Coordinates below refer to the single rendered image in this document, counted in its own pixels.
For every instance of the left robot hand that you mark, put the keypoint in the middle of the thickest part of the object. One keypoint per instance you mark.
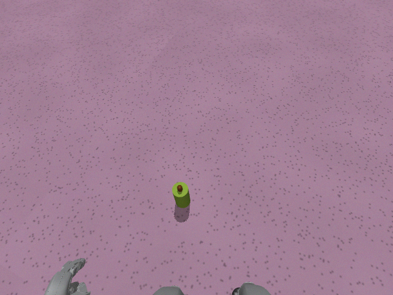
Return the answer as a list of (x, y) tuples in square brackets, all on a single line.
[(60, 283)]

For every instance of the bottle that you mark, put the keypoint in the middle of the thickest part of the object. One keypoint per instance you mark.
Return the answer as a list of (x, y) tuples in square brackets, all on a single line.
[(181, 194)]

